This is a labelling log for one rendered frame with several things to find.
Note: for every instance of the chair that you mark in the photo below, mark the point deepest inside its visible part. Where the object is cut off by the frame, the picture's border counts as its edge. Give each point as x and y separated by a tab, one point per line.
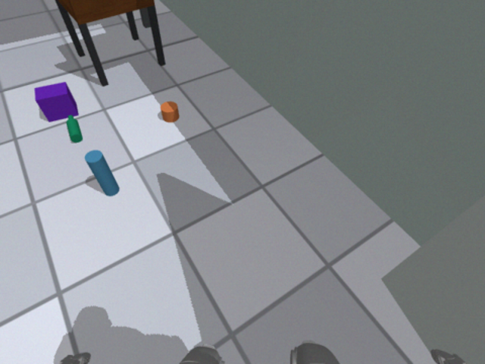
85	11

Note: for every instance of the right robot hand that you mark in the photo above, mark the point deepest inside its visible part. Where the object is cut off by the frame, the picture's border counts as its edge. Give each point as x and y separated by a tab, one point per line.
441	357

